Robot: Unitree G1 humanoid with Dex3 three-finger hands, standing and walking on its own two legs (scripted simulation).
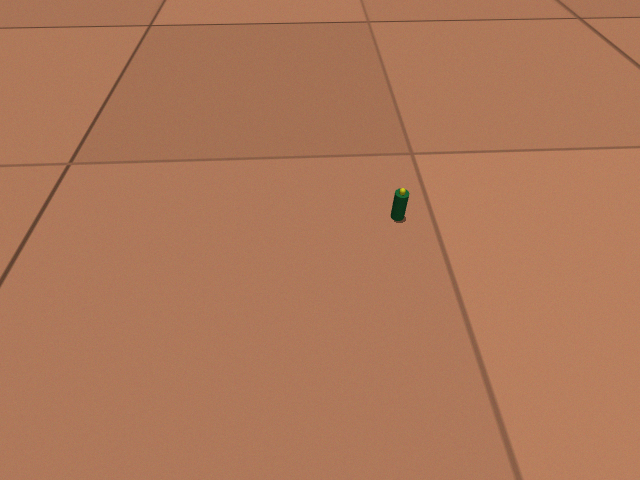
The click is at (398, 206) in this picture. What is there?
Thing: necked bottle
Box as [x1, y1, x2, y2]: [391, 188, 408, 220]
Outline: 404,188 400,188 395,191 391,211 391,217 395,220 400,220 403,218 408,197 408,192
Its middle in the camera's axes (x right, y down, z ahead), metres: +0.34 -0.16 +1.69
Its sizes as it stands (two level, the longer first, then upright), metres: 0.060 0.060 0.163
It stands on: the floor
